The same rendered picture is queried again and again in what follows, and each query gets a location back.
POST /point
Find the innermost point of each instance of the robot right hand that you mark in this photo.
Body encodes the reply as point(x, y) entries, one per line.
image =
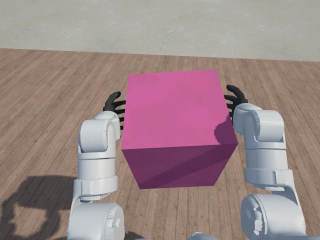
point(240, 99)

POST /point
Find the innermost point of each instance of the carton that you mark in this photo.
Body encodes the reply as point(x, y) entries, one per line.
point(177, 129)

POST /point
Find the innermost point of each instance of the right robot forearm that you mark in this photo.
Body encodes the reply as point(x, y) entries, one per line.
point(265, 145)

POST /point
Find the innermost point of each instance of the left robot upper arm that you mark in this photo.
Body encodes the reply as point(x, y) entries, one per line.
point(97, 221)

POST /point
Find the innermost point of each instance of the robot left hand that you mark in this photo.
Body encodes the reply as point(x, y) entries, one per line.
point(110, 105)

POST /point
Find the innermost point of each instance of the right robot upper arm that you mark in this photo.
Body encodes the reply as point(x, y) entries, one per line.
point(272, 217)

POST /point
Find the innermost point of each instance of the left robot forearm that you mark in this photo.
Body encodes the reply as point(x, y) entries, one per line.
point(96, 177)

